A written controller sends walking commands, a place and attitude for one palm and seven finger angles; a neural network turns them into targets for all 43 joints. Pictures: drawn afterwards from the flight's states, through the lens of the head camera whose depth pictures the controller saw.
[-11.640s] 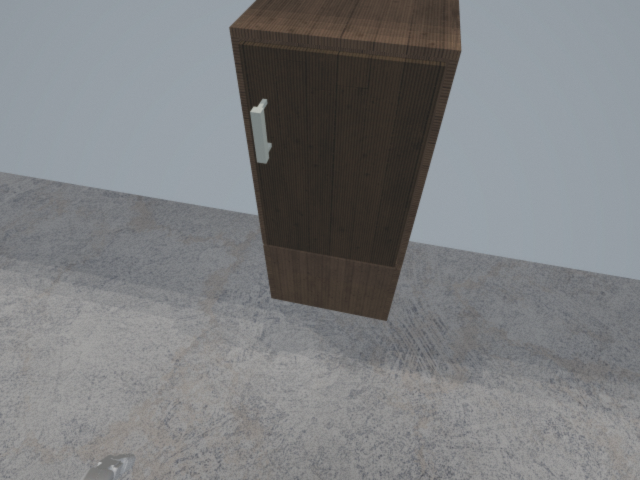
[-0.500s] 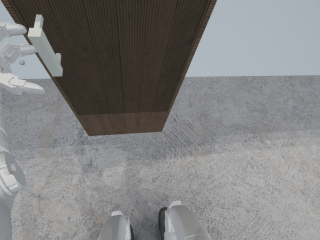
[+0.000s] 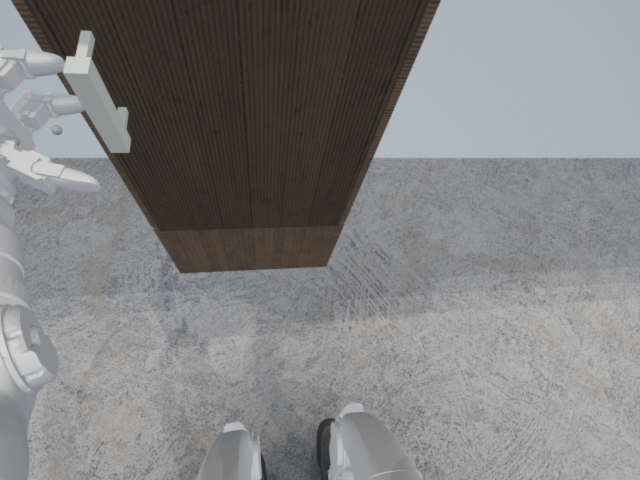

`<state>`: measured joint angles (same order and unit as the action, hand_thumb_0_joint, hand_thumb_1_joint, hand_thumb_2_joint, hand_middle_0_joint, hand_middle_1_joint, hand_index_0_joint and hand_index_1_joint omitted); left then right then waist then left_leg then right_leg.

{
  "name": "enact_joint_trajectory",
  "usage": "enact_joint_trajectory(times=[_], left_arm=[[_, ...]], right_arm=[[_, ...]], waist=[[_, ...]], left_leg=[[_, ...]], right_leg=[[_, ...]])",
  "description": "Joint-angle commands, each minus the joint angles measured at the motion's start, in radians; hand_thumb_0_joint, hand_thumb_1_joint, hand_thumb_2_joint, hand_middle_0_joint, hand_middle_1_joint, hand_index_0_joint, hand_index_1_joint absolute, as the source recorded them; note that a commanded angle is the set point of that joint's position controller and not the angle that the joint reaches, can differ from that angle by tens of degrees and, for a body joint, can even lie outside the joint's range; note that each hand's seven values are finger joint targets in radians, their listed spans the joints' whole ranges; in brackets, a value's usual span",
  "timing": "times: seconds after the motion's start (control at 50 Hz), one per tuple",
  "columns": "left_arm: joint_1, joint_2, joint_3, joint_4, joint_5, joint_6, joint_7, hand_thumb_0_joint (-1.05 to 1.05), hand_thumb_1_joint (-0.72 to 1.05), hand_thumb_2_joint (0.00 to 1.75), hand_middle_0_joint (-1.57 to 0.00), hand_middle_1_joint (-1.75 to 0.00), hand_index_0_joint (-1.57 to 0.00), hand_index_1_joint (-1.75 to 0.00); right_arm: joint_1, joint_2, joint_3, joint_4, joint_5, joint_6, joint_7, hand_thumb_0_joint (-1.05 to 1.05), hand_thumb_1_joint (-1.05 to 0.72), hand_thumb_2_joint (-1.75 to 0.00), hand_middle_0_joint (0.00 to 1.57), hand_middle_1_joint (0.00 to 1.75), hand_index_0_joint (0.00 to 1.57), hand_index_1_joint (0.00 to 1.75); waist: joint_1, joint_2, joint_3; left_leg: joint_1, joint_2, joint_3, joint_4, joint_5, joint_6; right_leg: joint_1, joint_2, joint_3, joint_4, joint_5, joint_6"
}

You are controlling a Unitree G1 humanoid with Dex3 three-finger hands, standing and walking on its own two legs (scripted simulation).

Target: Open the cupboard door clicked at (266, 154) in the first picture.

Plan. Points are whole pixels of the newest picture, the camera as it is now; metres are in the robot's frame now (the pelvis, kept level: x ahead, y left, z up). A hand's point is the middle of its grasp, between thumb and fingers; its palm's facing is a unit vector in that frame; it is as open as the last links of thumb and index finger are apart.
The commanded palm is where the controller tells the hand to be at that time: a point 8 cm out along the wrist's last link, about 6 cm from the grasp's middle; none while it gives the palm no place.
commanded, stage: move the hooked fingers beside the handle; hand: left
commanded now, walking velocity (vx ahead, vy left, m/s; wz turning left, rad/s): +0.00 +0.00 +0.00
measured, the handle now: (104, 96) +0.55 +0.22 +0.06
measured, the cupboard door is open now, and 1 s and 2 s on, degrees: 0 0 1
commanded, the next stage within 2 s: slide the fingers in behind the handle in 0.10 s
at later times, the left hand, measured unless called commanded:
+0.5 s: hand (71, 131) +0.50 +0.24 +0.07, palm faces -0.04 -1.00 +0.01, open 13.9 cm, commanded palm +0.48 +0.28 +0.06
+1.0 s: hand (112, 133) +0.50 +0.20 +0.06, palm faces -0.02 -1.00 +0.00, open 14.0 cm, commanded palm +0.48 +0.25 +0.06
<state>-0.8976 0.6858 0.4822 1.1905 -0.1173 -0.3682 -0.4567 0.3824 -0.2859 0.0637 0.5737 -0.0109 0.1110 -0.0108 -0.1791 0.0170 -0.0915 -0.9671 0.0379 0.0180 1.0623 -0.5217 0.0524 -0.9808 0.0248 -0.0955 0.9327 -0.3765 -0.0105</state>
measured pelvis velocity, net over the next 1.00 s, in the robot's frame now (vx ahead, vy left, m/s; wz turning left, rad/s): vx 0.00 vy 0.00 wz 0.00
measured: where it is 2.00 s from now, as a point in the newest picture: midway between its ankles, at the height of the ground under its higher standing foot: outside the picture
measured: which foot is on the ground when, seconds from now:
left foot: down 0.00-1.00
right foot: down 0.00-1.00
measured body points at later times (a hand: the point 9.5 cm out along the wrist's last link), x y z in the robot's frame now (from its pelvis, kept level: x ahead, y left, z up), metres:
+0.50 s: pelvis +0.00 +0.00 +0.00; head +0.15 +0.04 +0.42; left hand +0.49 +0.30 +0.07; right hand +0.00 -0.27 -0.10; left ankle -0.02 +0.08 -0.67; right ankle +0.03 -0.12 -0.67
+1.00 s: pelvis +0.00 +0.00 +0.00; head +0.14 +0.03 +0.43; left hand +0.49 +0.26 +0.06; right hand +0.01 -0.26 -0.11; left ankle -0.02 +0.08 -0.67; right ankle +0.03 -0.12 -0.67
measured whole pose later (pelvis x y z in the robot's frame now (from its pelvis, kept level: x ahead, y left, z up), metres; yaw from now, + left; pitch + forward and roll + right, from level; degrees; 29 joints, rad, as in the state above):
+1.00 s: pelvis +0.00 +0.00 +0.00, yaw +0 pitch +23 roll -4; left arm -0.88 0.54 0.40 1.17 -0.11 -0.38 -0.32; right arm 0.39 -0.27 0.05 0.59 -0.01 0.10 0.01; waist -0.18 0.03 -0.10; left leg -0.94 0.03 0.03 1.05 -0.52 0.06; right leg -0.96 0.02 -0.08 0.94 -0.38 -0.01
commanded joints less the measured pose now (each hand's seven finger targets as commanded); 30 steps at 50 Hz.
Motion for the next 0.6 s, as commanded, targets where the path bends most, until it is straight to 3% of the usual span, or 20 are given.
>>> enact_joint_trajectory(times=[0.0,0.02,0.06,0.08,0.16,0.22,0.26,0.32,0.36,0.4,0.42,0.46,0.48,0.52,0.56,0.58], left_arm=[[-0.396,0.269,0.016,-0.188,-0.021,-0.056,0.004,0.00,-0.50,0.30,-0.30,-1.20,-0.30,-1.20],[-0.411,0.281,0.022,-0.198,-0.021,-0.057,0.008,0.00,-0.50,0.30,-0.30,-1.20,-0.30,-1.20],[-0.432,0.280,0.022,-0.257,-0.021,-0.072,0.006,0.00,-0.50,0.30,-0.30,-1.20,-0.30,-1.20],[-0.395,0.292,0.040,-0.237,-0.019,-0.070,0.007,0.00,-0.50,0.30,-0.30,-1.20,-0.30,-1.20],[-0.371,0.308,0.047,-0.184,-0.025,-0.058,0.000,0.00,-0.50,0.30,-0.30,-1.20,-0.30,-1.20],[-0.403,0.300,0.033,-0.174,-0.023,-0.050,-0.001,0.00,-0.50,0.30,-0.30,-1.20,-0.30,-1.20],[-0.418,0.305,0.036,-0.228,-0.022,-0.070,0.001,0.00,-0.50,0.30,-0.30,-1.20,-0.30,-1.20],[-0.396,0.275,0.026,-0.238,-0.027,-0.080,0.008,0.00,-0.50,0.30,-0.30,-1.20,-0.30,-1.20],[-0.407,0.217,-0.009,-0.266,-0.040,-0.084,0.002,0.00,-0.50,0.30,-0.30,-1.20,-0.30,-1.20],[-0.366,0.212,0.007,-0.253,-0.050,-0.072,0.006,0.00,-0.50,0.30,-0.30,-1.20,-0.30,-1.20],[-0.350,0.231,0.025,-0.241,-0.051,-0.064,0.012,0.00,-0.50,0.30,-0.30,-1.20,-0.30,-1.20],[-0.335,0.208,0.009,-0.252,-0.048,-0.058,0.021,0.00,-0.50,0.30,-0.30,-1.20,-0.30,-1.20],[-0.349,0.180,-0.015,-0.246,-0.043,-0.053,0.030,0.00,-0.50,0.30,-0.30,-1.20,-0.30,-1.20],[-0.370,0.192,-0.009,-0.236,-0.030,-0.051,0.056,0.00,-0.50,0.30,-0.30,-1.20,-0.30,-1.20],[-0.397,0.223,0.009,-0.233,-0.018,-0.062,0.078,0.00,-0.50,0.30,-0.30,-1.20,-0.30,-1.20],[-0.409,0.204,-0.004,-0.234,-0.014,-0.069,0.087,0.00,-0.50,0.30,-0.30,-1.20,-0.30,-1.20]], right_arm=[[0.196,-0.196,-0.070,-0.028,0.002,-0.004,-0.017,0.00,-0.90,-0.90,0.20,0.30,0.20,0.30],[0.195,-0.197,-0.070,-0.027,0.002,-0.005,-0.019,0.00,-0.90,-0.90,0.20,0.30,0.20,0.30],[0.201,-0.194,-0.072,-0.027,-0.001,-0.008,-0.017,0.00,-0.90,-0.90,0.20,0.30,0.20,0.30],[0.204,-0.196,-0.075,-0.026,-0.002,-0.009,-0.016,0.00,-0.90,-0.90,0.20,0.30,0.20,0.30],[0.195,-0.199,-0.070,-0.030,0.004,-0.011,-0.020,0.00,-0.90,-0.90,0.20,0.30,0.20,0.30],[0.191,-0.198,-0.064,-0.033,0.005,-0.014,-0.020,0.00,-0.90,-0.90,0.20,0.30,0.20,0.30],[0.198,-0.197,-0.069,-0.030,0.002,-0.017,-0.021,0.00,-0.90,-0.90,0.20,0.30,0.20,0.30],[0.198,-0.195,-0.071,-0.026,-0.002,-0.017,-0.015,0.00,-0.90,-0.90,0.20,0.30,0.20,0.30],[0.202,-0.192,-0.075,-0.022,-0.001,-0.015,-0.011,0.00,-0.90,-0.90,0.20,0.30,0.20,0.30],[0.202,-0.195,-0.079,-0.021,-0.001,-0.013,-0.010,0.00,-0.90,-0.90,0.20,0.30,0.20,0.30],[0.202,-0.197,-0.080,-0.021,0.000,-0.012,-0.010,0.00,-0.90,-0.90,0.20,0.30,0.20,0.30],[0.198,-0.190,-0.078,-0.028,0.003,-0.009,-0.008,0.00,-0.90,-0.90,0.20,0.30,0.20,0.30],[0.194,-0.187,-0.075,-0.027,0.003,-0.009,-0.006,0.00,-0.90,-0.90,0.20,0.30,0.20,0.30],[0.192,-0.187,-0.077,-0.026,0.001,-0.009,-0.006,0.00,-0.90,-0.90,0.20,0.30,0.20,0.30],[0.193,-0.189,-0.074,-0.030,-0.001,-0.011,-0.009,0.00,-0.90,-0.90,0.20,0.30,0.20,0.30],[0.194,-0.184,-0.074,-0.031,-0.001,-0.014,-0.008,0.00,-0.90,-0.90,0.20,0.30,0.20,0.30]], waist=[[-0.021,0.160,-0.465],[-0.022,0.167,-0.469],[-0.009,0.246,-0.551],[0.000,0.231,-0.551],[-0.012,0.138,-0.477],[-0.017,0.154,-0.456],[-0.007,0.220,-0.518],[-0.009,0.206,-0.524],[-0.013,0.231,-0.547],[-0.006,0.210,-0.546],[-0.002,0.171,-0.534],[0.008,0.205,-0.527],[0.000,0.195,-0.493],[-0.007,0.165,-0.448],[-0.009,0.152,-0.448],[-0.013,0.149,-0.451]], left_leg=[[0.353,0.005,-0.091,-0.107,0.552,-0.034],[0.344,0.003,-0.089,-0.109,0.533,-0.032],[0.421,0.005,-0.096,-0.103,0.616,-0.043],[0.424,0.007,-0.099,-0.101,0.636,-0.048],[0.322,0.002,-0.084,-0.109,0.535,-0.028],[0.278,-0.005,-0.075,-0.115,0.455,-0.022],[0.364,0.000,-0.087,-0.111,0.538,-0.035],[0.398,0.007,-0.099,-0.105,0.588,-0.044],[0.450,0.012,-0.105,-0.101,0.644,-0.051],[0.446,0.011,-0.103,-0.103,0.648,-0.051],[0.416,0.010,-0.101,-0.107,0.624,-0.046],[0.430,0.008,-0.098,-0.116,0.645,-0.050],[0.419,0.009,-0.101,-0.120,0.624,-0.050],[0.372,0.005,-0.092,-0.124,0.546,-0.042],[0.349,0.002,-0.092,-0.125,0.514,-0.040],[0.351,0.000,-0.094,-0.126,0.510,-0.040]], right_leg=[[0.230,0.033,0.056,-0.052,0.295,-0.013],[0.237,0.031,0.058,-0.053,0.292,-0.011],[0.232,0.031,0.058,-0.042,0.318,-0.016],[0.234,0.032,0.053,-0.040,0.322,-0.017],[0.280,0.034,0.062,-0.052,0.320,-0.014],[0.277,0.031,0.068,-0.057,0.277,-0.013],[0.255,0.031,0.062,-0.046,0.299,-0.017],[0.229,0.034,0.052,-0.042,0.300,-0.016],[0.207,0.036,0.048,-0.042,0.311,-0.016],[0.213,0.036,0.045,-0.048,0.312,-0.015],[0.236,0.036,0.046,-0.049,0.317,-0.014],[0.234,0.035,0.045,-0.051,0.321,-0.016],[0.215,0.035,0.040,-0.052,0.301,-0.015],[0.215,0.034,0.044,-0.058,0.274,-0.012],[0.224,0.033,0.049,-0.051,0.266,-0.013],[0.225,0.032,0.049,-0.050,0.265,-0.014]])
